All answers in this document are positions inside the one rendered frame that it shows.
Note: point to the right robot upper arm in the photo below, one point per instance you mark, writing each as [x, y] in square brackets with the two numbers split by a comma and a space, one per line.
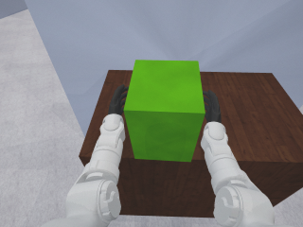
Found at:
[237, 206]

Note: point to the carton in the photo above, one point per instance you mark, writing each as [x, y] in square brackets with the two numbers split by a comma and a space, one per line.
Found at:
[164, 109]

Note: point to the right robot hand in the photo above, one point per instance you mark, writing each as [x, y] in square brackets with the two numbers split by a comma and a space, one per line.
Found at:
[213, 111]

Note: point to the left robot upper arm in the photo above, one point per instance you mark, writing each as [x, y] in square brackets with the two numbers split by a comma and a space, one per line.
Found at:
[90, 204]

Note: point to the robot left forearm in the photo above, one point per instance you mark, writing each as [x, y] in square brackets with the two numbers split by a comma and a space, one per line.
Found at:
[106, 156]

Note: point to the pedestal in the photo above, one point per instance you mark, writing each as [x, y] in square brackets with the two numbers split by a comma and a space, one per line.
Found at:
[265, 133]

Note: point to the left robot hand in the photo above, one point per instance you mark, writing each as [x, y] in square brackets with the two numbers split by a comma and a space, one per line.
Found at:
[116, 103]

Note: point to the robot right forearm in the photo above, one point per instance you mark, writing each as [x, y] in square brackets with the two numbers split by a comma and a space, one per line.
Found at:
[221, 162]

